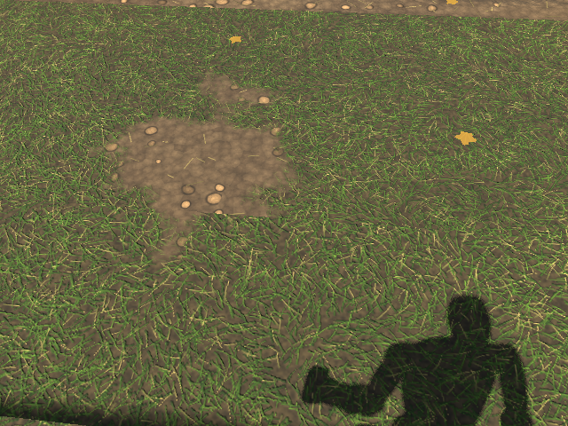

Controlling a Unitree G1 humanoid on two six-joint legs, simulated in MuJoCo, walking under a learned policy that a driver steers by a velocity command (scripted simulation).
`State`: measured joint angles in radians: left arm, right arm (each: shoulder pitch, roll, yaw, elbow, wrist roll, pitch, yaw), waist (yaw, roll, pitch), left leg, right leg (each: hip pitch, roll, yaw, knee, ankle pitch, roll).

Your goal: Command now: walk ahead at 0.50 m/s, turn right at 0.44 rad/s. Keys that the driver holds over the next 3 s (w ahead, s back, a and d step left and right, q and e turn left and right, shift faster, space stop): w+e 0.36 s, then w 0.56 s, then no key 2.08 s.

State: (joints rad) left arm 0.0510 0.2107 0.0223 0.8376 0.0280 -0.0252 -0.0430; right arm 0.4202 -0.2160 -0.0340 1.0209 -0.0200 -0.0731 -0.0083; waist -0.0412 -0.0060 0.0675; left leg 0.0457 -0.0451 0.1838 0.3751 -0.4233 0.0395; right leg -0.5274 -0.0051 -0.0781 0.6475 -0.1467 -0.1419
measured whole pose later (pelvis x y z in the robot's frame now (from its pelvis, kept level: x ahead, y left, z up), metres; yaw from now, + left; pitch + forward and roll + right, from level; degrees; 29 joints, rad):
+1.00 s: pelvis +0.59 +0.01 -0.17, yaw -17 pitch +1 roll +1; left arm 0.29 0.25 0.03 0.92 0.04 -0.02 0.03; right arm 0.31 -0.19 -0.03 0.90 -0.03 -0.06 0.01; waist 0.02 -0.05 0.07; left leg -0.36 -0.04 0.08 0.59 -0.25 0.07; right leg -0.64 0.04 0.06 1.74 -0.52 -0.06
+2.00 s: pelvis +0.74 -0.01 -0.15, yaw -17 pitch -2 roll +0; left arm 0.26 0.15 0.01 1.15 0.01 0.01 0.02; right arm 0.35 -0.14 0.00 1.09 -0.01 -0.01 -0.03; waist 0.01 0.00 0.02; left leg -0.08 -0.04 0.03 0.41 -0.30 0.04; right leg -0.24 0.01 -0.01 0.41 -0.14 -0.02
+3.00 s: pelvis +0.76 +0.00 -0.15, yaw -17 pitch -2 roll +0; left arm 0.29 0.12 -0.01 1.22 0.01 0.01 0.03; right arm 0.40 -0.10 0.02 1.14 -0.01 -0.02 -0.04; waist 0.00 0.00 0.02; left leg -0.05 -0.06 0.03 0.40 -0.32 0.07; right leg -0.23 -0.01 0.00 0.43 -0.18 0.01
